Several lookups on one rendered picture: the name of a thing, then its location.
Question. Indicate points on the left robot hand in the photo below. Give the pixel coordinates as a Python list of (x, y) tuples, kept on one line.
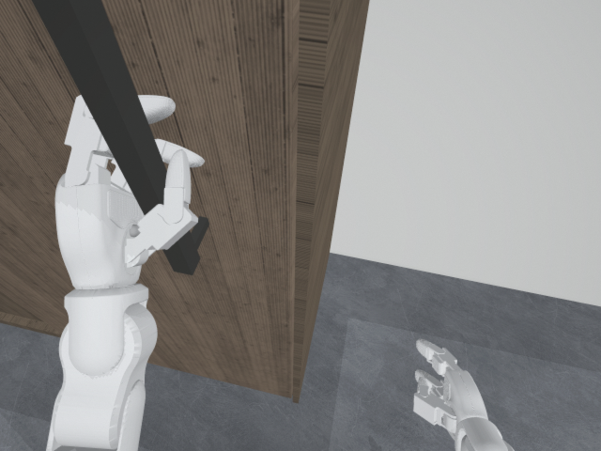
[(94, 211)]

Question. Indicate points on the handle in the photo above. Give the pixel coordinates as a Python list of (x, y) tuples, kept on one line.
[(82, 34)]

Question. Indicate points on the left robot forearm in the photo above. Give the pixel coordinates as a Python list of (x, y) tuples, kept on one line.
[(103, 351)]

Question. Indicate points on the right robot forearm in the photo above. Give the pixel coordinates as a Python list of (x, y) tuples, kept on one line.
[(479, 434)]

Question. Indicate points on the right robot hand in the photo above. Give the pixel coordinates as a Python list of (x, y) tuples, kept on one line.
[(447, 402)]

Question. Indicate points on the wardrobe door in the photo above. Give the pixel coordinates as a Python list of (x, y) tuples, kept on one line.
[(232, 69), (9, 306)]

